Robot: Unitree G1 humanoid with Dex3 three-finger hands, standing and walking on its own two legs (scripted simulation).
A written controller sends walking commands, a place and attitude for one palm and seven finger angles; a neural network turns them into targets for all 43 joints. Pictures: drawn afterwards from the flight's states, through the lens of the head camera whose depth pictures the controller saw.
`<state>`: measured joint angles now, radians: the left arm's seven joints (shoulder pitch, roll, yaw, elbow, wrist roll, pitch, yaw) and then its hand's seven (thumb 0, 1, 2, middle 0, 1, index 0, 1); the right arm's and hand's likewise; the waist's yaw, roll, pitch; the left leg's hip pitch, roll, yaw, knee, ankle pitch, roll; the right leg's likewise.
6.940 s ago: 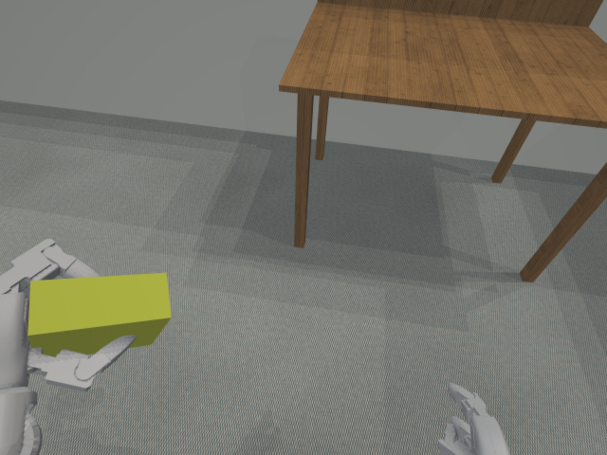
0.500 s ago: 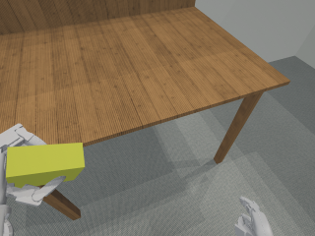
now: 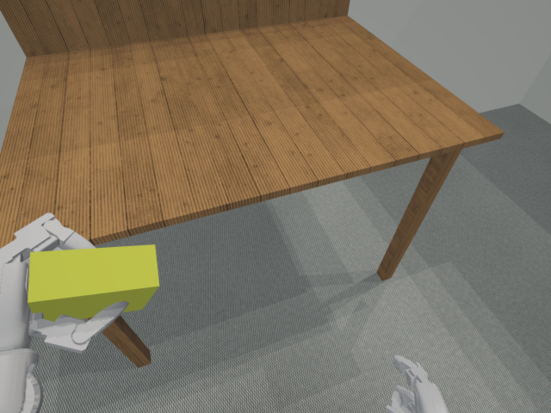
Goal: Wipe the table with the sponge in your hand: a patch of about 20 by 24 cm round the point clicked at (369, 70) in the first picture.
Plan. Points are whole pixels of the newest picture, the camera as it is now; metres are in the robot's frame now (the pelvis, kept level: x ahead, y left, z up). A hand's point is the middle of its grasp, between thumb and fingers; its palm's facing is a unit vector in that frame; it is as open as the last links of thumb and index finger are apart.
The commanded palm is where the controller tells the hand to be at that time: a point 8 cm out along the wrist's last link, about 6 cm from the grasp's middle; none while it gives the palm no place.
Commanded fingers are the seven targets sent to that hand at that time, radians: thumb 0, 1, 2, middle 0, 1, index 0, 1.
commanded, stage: come to a stop and stand still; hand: left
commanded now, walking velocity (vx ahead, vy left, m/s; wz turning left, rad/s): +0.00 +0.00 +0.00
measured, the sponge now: (113, 283) +0.22 +0.20 +0.14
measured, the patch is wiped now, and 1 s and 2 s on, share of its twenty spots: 0.00 0.00 0.00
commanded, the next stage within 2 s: look again from close up in 0.26 s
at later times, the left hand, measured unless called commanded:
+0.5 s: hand (8, 224) +0.24 +0.29 +0.21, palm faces +0.53 -0.76 -0.37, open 9.1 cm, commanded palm +0.16 +0.28 +0.18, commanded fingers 0.00 0.10 1.30 -1.20 -1.60 -1.20 -1.60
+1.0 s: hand (56, 218) +0.28 +0.27 +0.18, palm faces +0.39 -0.85 -0.36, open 9.1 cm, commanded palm +0.23 +0.31 +0.18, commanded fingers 0.00 0.10 1.30 -1.20 -1.60 -1.20 -1.60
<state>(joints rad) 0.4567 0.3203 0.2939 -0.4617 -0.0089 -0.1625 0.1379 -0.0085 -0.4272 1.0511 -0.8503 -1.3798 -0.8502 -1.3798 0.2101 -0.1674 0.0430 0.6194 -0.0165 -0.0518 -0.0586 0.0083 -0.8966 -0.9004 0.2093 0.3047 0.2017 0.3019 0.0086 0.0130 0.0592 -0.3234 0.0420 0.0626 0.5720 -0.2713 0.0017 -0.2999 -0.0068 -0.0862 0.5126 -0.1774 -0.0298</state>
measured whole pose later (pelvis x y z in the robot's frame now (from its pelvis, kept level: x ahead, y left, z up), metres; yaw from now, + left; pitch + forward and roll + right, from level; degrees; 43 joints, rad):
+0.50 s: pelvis -0.01 +0.00 +0.00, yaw -1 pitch -3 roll -1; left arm 0.14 0.50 0.45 -0.27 -0.02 -0.27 0.12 -0.01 -0.43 1.05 -0.85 -1.38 -0.85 -1.38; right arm 0.25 -0.18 0.07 0.60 -0.01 -0.14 -0.04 0.01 -0.90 -0.90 0.21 0.30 0.20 0.30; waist 0.05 -0.03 0.05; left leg -0.35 0.04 0.03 0.62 -0.29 0.00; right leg -0.32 0.01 -0.07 0.54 -0.18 -0.04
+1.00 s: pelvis +0.06 +0.04 +0.00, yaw -2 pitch -1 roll -1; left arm 0.44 0.34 0.36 -0.49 -0.02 -0.23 0.13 0.00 -0.42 1.05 -0.83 -1.40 -0.84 -1.40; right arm 0.21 -0.21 0.03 0.58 -0.02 -0.13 -0.04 0.01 -0.90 -0.90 0.21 0.30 0.20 0.30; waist 0.02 0.00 0.02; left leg -0.25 -0.03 0.04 0.56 -0.30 0.07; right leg -0.25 -0.02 -0.02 0.52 -0.26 0.02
